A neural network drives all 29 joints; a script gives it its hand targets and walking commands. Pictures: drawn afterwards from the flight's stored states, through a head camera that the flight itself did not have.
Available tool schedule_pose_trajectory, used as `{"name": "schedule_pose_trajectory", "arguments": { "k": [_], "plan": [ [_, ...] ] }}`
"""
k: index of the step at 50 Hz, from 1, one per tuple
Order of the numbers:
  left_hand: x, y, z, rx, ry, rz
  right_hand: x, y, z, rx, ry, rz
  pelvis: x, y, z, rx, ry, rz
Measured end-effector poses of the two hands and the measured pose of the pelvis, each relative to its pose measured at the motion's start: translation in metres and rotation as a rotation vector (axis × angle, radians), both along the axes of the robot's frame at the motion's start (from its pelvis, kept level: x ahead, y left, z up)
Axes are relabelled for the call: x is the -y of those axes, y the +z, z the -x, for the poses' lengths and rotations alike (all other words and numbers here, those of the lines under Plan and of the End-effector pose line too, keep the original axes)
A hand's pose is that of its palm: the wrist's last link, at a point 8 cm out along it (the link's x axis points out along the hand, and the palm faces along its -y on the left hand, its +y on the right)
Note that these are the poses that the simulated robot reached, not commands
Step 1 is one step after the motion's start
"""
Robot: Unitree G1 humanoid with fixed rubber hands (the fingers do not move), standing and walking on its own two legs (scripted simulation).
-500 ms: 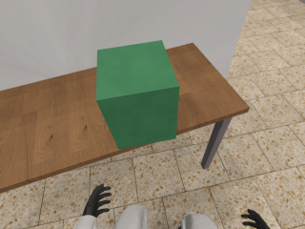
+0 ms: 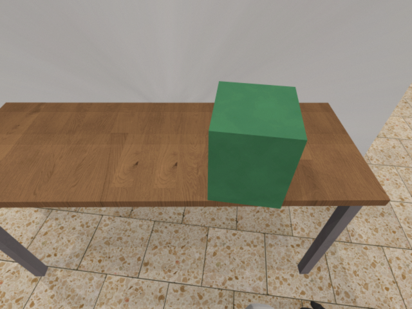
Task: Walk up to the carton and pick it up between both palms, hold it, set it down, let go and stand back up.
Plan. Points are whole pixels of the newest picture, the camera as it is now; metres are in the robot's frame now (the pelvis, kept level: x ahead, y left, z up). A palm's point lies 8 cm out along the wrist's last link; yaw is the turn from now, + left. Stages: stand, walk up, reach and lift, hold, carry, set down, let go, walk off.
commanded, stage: walk up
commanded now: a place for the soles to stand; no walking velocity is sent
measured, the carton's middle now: (249, 145) +0.51 -0.11 +0.02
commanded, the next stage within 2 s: none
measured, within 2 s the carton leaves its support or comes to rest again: neither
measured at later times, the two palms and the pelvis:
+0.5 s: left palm out of the picture +0.14 +0.22 -0.11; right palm out of the picture +0.10 -0.21 -0.11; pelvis +0.03 +0.02 +0.00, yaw -10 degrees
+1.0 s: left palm (115, 284) +0.21 +0.22 -0.10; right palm out of the picture +0.12 -0.21 -0.11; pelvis +0.07 +0.03 +0.01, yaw -15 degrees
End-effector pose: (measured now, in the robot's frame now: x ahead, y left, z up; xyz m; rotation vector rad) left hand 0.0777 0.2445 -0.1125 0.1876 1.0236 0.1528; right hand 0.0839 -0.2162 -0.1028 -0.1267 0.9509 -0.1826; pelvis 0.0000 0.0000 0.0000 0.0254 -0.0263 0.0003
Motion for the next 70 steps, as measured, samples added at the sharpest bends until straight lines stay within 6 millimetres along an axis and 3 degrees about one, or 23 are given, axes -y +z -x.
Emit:
{"name": "schedule_pose_trajectory", "arguments": {
  "k": [5,13,21,25,32,48,70],
  "plan": [
    [0.021,0.001,-0.007,-0.008,-0.038,0.029,0.006,0.002,0.002,0.009,-0.021,-0.008,0.004,0.004,-0.007,-0.007,-0.032,-0.016],
    [0.055,0.009,-0.033,0.057,-0.066,0.043,0.027,-0.015,-0.01,-0.03,-0.016,-0.028,0.01,-0.002,-0.014,-0.001,-0.094,0.01],
    [0.037,0.01,-0.039,0.009,-0.071,0.025,0.012,-0.01,-0.024,-0.012,-0.027,-0.029,-0.005,0.002,-0.021,-0.002,-0.148,0.022],
    [0.024,0.001,-0.058,-0.009,-0.116,0.044,-0.006,-0.008,-0.02,0.002,-0.072,-0.034,-0.017,-0.001,-0.026,0.012,-0.176,0.015],
    [0.018,0.006,-0.092,0.031,-0.175,0.051,-0.023,-0.004,-0.012,-0.042,-0.131,-0.062,-0.025,0.006,-0.041,0.012,-0.2,0.014],
    [0.027,0.008,-0.13,0.007,-0.249,0.035,-0.008,-0.002,-0.035,-0.025,-0.193,-0.043,-0.032,0.008,-0.064,0.003,-0.258,0.004],
    [0.043,0.01,-0.159,0.019,-0.328,0.0,0.007,-0.015,-0.004,-0.101,-0.256,-0.048,-0.024,0.004,-0.071,0.004,-0.305,-0.009]
  ]
}}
